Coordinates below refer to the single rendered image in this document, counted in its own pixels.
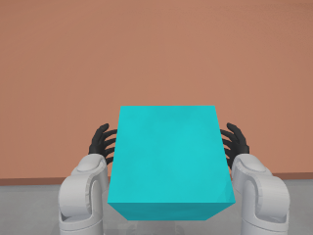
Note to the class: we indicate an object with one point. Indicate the right robot hand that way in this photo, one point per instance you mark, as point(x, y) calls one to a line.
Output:
point(237, 144)

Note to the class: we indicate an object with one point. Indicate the left robot hand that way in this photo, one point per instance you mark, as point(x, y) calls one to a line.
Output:
point(99, 145)

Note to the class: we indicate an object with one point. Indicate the robot right forearm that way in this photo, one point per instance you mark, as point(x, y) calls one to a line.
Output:
point(266, 199)

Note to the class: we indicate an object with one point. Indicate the carton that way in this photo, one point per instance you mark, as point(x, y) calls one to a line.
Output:
point(169, 163)

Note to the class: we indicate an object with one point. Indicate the robot left forearm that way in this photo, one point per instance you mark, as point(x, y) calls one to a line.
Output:
point(80, 200)

